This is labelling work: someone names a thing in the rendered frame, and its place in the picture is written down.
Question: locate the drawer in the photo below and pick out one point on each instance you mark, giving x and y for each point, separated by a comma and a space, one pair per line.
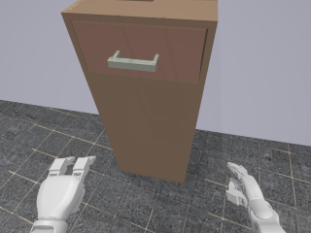
180, 48

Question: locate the robot left hand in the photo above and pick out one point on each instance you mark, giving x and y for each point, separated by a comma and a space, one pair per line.
61, 195

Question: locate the cabinet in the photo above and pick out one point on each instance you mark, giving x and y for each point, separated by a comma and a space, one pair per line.
150, 122

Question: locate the robot right hand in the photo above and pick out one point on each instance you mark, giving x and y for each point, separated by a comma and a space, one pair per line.
243, 191

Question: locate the right robot forearm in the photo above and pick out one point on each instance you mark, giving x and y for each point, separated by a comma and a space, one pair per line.
263, 218

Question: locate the left robot forearm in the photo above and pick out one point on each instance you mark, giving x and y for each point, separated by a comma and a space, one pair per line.
49, 225

